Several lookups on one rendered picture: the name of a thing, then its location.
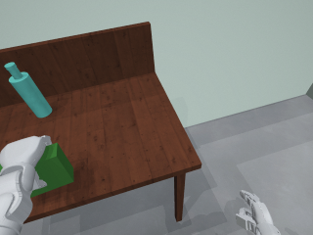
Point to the robot right hand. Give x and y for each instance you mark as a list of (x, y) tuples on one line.
[(248, 219)]

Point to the robot left hand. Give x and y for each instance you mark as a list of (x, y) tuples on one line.
[(28, 150)]

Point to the sponge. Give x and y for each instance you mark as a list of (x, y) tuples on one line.
[(54, 168)]

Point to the robot right forearm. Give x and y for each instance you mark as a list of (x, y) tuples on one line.
[(265, 228)]

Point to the robot left forearm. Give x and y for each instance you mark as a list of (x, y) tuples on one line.
[(16, 186)]

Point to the table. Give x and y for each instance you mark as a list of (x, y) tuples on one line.
[(110, 116)]

